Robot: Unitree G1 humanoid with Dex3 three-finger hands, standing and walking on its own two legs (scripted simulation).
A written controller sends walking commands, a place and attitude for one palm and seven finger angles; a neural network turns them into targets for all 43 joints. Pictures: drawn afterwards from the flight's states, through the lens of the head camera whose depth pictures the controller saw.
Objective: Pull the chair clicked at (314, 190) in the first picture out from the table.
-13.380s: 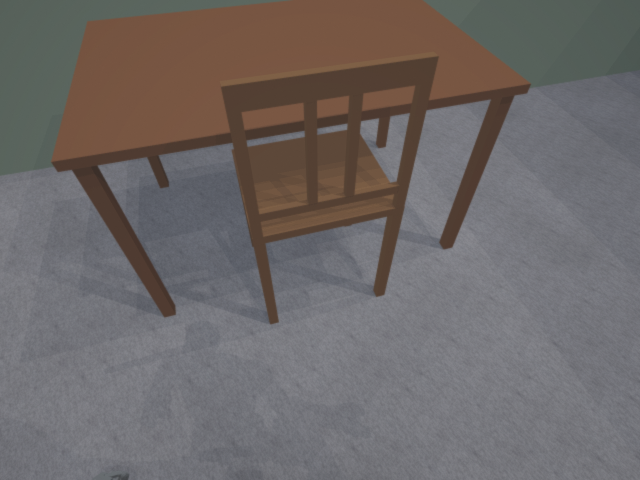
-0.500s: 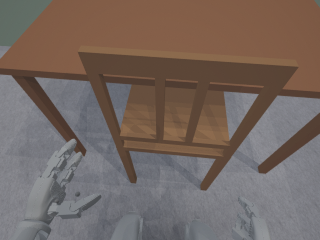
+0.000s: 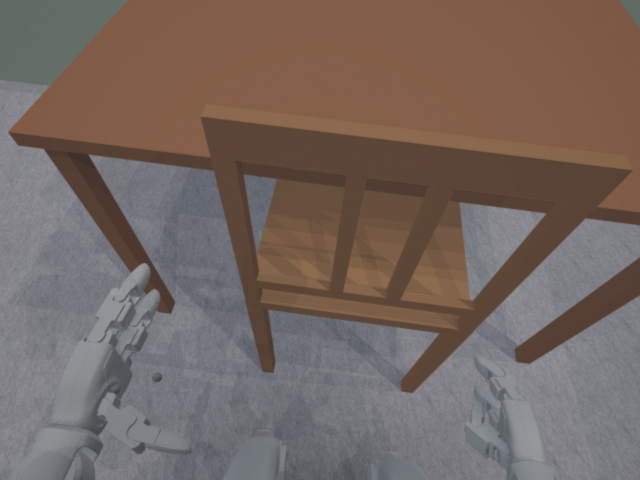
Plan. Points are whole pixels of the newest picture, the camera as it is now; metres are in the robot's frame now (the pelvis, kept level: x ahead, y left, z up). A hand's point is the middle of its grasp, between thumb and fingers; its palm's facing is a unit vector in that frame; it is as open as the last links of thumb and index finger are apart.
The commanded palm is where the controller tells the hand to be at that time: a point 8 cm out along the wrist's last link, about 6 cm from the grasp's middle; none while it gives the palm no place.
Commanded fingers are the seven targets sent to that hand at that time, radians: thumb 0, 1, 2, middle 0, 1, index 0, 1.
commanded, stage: raise the hand toward the chair's back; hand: left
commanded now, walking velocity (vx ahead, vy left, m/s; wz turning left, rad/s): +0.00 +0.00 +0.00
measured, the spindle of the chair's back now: (345, 240) +0.44 -0.01 +0.01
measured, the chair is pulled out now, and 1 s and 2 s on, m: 0.00 0.00 0.00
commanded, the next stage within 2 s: aim the fingers beside a spindle in 0.78 s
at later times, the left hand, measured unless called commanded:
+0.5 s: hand (156, 342) +0.26 +0.20 +0.05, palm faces -0.08 -1.00 -0.06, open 16.9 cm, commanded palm +0.23 +0.26 +0.05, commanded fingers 0.00 -0.50 0.30 -0.06 -0.08 -0.06 -0.08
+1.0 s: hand (169, 346) +0.25 +0.19 +0.05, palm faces -0.07 -1.00 -0.06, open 16.9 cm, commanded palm +0.24 +0.24 +0.05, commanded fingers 0.00 -0.50 0.30 -0.06 -0.08 -0.06 -0.08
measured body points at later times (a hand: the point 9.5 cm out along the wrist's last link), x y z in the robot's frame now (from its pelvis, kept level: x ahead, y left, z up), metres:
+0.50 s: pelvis +0.01 +0.00 +0.01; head +0.09 +0.01 +0.45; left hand +0.26 +0.25 +0.05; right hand +0.17 -0.26 -0.07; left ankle +0.03 +0.10 -0.65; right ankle +0.00 -0.14 -0.65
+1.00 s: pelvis +0.01 -0.02 +0.01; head +0.08 -0.01 +0.45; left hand +0.25 +0.24 +0.05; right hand +0.19 -0.26 -0.07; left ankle +0.03 +0.10 -0.65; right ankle +0.00 -0.14 -0.65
